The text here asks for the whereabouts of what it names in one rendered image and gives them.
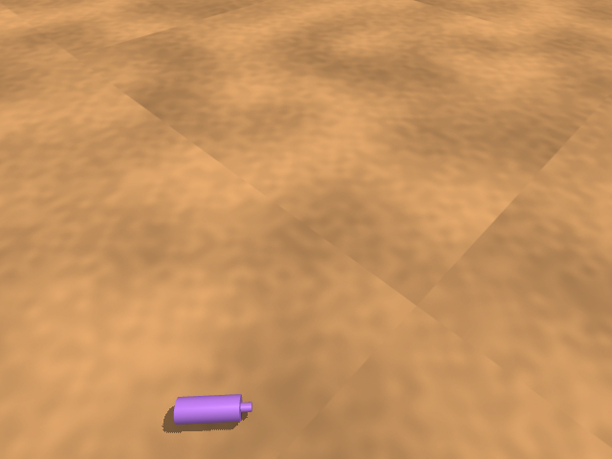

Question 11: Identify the bottle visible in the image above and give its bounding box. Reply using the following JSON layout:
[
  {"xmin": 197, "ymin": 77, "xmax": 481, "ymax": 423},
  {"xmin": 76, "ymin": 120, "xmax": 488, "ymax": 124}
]
[{"xmin": 174, "ymin": 394, "xmax": 252, "ymax": 425}]

